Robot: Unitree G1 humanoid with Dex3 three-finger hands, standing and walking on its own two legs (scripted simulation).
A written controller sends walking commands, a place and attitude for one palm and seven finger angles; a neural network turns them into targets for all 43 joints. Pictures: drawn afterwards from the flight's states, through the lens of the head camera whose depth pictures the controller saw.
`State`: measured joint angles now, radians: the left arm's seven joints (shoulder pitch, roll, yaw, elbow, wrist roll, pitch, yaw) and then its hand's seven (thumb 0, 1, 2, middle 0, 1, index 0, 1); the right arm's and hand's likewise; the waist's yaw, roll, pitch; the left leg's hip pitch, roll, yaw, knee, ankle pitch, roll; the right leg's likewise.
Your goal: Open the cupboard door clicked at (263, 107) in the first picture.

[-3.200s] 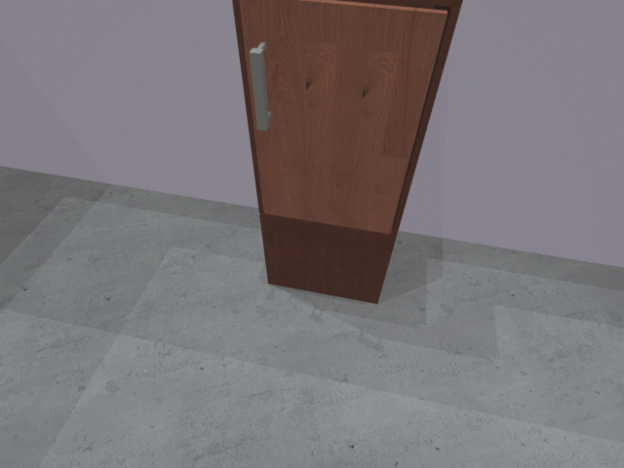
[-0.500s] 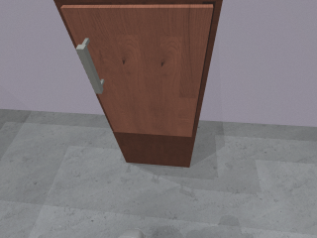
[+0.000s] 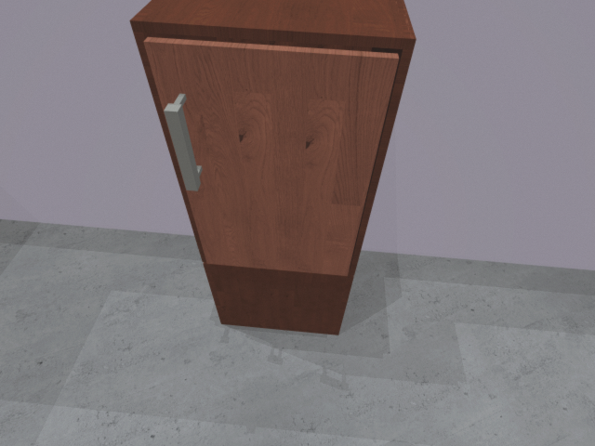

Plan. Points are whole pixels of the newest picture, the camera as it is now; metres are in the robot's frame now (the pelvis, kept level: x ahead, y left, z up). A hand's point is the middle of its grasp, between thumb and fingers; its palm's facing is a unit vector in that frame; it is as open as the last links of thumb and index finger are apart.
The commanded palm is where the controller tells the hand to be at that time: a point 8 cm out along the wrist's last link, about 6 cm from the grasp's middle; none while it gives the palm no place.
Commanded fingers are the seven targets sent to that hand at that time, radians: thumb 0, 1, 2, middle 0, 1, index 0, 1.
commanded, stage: come to a stop and stand still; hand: left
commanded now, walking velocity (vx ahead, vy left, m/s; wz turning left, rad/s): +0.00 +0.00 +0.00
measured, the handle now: (187, 144) +0.59 +0.24 +0.07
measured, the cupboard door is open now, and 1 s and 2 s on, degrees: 0 0 0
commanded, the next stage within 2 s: look again from close up in 0.06 s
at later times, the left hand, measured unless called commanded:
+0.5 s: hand out of the picture +0.01 +0.19 -0.18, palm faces +0.03 -0.98 -0.20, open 7.4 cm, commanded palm none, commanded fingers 0.00 0.90 0.90 -0.20 -0.30 -0.20 -0.30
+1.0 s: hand (164, 370) +0.21 +0.19 +0.00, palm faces +0.11 -0.99 -0.04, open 7.8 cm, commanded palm +0.13 +0.25 -0.05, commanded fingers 0.00 0.57 0.76 -0.22 -0.51 -0.22 -0.51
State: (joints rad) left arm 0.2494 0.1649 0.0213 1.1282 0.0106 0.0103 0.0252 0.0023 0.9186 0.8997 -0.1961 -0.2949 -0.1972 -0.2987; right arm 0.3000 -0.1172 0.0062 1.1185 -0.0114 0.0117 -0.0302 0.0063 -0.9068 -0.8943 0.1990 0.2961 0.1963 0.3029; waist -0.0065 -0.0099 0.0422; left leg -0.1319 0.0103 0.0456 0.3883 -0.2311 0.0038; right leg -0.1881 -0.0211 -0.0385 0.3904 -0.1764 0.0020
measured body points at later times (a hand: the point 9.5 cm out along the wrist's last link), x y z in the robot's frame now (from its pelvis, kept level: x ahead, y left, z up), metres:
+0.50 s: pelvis +0.01 +0.02 -0.01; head +0.00 +0.01 +0.44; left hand +0.01 +0.24 -0.16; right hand +0.02 -0.21 -0.17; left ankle -0.01 +0.11 -0.74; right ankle +0.02 -0.12 -0.74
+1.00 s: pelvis +0.00 -0.01 -0.04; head +0.01 -0.01 +0.41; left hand +0.20 +0.24 +0.00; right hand +0.16 -0.27 -0.11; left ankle -0.01 +0.11 -0.74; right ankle +0.02 -0.12 -0.74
